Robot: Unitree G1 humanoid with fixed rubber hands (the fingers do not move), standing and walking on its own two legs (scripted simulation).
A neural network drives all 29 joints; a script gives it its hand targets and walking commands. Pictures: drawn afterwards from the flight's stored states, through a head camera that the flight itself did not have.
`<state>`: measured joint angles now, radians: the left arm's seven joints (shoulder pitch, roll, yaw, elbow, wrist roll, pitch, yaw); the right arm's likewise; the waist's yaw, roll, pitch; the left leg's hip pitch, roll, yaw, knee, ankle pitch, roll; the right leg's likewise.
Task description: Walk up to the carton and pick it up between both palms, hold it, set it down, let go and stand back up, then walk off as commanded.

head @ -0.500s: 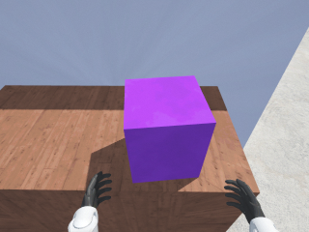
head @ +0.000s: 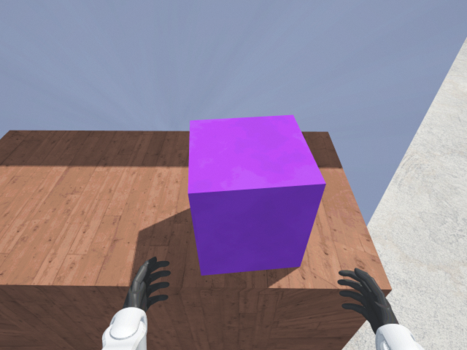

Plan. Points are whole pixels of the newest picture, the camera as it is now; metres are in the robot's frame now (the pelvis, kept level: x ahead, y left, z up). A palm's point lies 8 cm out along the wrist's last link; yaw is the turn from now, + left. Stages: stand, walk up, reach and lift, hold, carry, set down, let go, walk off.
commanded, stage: let go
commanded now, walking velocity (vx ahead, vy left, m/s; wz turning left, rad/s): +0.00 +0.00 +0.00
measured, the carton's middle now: (246, 195) +0.41 +0.01 +0.04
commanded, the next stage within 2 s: stand in 0.32 s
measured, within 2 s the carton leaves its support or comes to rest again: neither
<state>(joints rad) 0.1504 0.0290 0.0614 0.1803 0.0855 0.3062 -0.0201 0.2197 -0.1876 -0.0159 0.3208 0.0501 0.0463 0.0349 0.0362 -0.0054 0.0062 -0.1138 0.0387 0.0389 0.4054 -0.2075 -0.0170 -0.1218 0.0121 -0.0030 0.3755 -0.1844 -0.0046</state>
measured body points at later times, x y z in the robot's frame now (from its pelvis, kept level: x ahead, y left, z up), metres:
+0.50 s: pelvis -0.01 +0.00 -0.01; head -0.01 +0.01 +0.44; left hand +0.22 +0.20 -0.02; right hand +0.21 -0.21 -0.02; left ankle +0.01 +0.12 -0.74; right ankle +0.03 -0.12 -0.74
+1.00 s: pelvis -0.02 +0.00 -0.03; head -0.02 +0.02 +0.42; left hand +0.21 +0.20 -0.03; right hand +0.21 -0.21 -0.03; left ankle -0.01 +0.11 -0.74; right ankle +0.00 -0.12 -0.74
